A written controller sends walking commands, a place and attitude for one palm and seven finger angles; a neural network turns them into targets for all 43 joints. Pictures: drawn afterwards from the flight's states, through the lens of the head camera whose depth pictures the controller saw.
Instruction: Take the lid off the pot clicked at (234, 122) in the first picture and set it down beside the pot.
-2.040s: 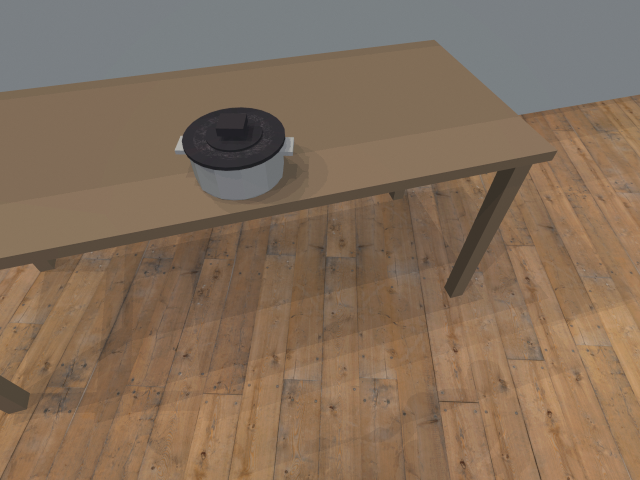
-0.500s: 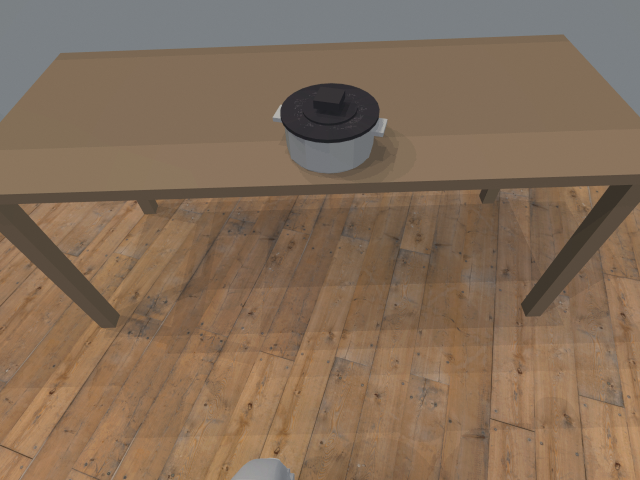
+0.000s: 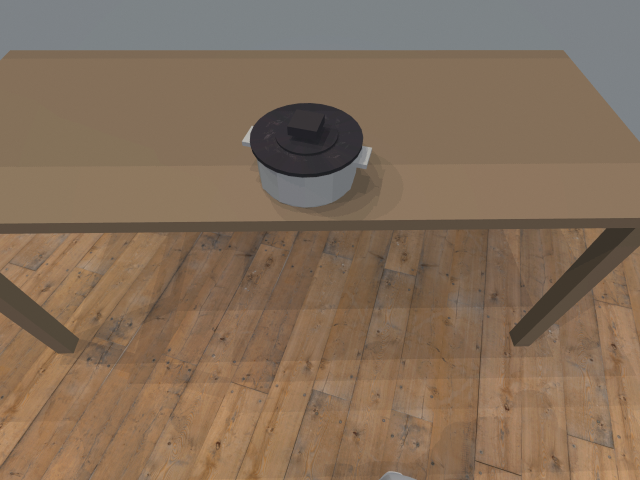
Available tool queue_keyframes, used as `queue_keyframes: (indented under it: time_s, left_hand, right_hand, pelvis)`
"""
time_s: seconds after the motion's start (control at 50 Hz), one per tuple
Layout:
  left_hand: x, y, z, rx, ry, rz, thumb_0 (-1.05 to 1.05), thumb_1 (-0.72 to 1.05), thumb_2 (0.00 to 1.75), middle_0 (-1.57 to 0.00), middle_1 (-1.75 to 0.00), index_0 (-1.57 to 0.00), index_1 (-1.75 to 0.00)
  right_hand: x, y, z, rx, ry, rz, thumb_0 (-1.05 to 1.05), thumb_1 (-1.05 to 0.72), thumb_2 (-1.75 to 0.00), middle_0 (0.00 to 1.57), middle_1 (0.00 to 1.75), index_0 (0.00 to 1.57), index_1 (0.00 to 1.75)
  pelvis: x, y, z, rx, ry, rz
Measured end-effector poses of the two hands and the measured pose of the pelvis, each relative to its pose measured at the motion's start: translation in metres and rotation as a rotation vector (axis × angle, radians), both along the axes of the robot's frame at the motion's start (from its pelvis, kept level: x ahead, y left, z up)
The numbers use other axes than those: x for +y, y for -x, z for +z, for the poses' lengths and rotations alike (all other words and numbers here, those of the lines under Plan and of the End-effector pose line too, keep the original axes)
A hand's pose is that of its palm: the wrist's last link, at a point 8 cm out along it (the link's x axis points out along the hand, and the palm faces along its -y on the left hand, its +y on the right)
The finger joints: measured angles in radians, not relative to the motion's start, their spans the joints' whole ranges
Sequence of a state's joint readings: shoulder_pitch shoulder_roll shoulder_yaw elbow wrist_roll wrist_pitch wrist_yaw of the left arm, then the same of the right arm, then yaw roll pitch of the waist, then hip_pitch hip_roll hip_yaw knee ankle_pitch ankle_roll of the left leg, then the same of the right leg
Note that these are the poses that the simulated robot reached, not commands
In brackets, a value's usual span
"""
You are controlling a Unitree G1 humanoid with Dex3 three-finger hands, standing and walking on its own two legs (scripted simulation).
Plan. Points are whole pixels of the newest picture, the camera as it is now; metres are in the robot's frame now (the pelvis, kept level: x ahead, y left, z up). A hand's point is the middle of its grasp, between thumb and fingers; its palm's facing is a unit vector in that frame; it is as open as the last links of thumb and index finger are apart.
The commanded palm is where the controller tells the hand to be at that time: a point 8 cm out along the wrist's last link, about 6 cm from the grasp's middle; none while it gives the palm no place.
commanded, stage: take the last steps up to it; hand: left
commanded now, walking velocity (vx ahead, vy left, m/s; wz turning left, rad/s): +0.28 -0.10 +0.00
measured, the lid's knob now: (306, 124) +0.68 +0.06 +0.05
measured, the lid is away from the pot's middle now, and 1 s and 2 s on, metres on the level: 0.00 0.00 0.00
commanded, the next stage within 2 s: come to a stop and stand still in 0.30 s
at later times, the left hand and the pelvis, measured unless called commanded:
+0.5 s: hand (227, 425) +0.22 +0.15 -0.17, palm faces +0.04 -0.99 -0.13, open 7.3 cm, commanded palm none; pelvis +0.19 -0.02 +0.02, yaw +0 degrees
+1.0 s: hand (240, 381) +0.28 +0.14 -0.16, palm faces +0.06 -0.96 -0.27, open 7.4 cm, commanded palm none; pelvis +0.21 -0.06 +0.01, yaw +2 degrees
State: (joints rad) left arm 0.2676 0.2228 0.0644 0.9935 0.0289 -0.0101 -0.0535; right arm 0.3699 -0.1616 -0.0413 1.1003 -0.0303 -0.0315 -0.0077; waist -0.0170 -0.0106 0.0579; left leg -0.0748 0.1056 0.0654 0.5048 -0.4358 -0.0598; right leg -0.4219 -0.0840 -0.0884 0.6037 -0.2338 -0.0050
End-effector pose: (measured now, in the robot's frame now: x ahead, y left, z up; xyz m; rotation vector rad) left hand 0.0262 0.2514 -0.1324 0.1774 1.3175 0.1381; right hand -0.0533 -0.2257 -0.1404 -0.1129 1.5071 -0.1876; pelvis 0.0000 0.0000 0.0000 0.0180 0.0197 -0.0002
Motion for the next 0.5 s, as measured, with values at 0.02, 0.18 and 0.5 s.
queue_keyframes:
  time_s: [0.02,0.18,0.5]
  left_hand:
    - [-0.004,-0.013,-0.003,-0.025,-0.01,0.0,0.0,0.91,0.9,-0.19,-0.3,-0.19,-0.3]
    - [-0.041,-0.065,0.0,-0.032,0.014,0.015,0.0,0.91,0.9,-0.19,-0.3,-0.19,-0.3]
    - [-0.047,-0.183,-0.008,0.006,0.074,0.044,0.01,0.93,0.9,-0.2,-0.3,-0.2,-0.3]
  right_hand:
    - [-0.008,-0.005,-0.005,0.017,0.002,-0.001,0.0,-0.9,-0.89,0.21,0.3,0.2,0.3]
    - [-0.044,-0.126,0.014,-0.135,0.06,0.038,0.01,-0.91,-0.89,0.2,0.3,0.19,0.3]
    - [-0.028,-0.275,0.04,-0.257,0.102,0.073,-0.02,-0.96,-0.89,0.21,0.3,0.2,0.3]
  pelvis:
    - [-0.005,-0.007,-0.004,-0.001,0.006,-0.001]
    - [-0.021,-0.064,0.009,0.0,0.043,0.006]
    - [-0.022,-0.187,0.019,-0.01,0.045,0.008]
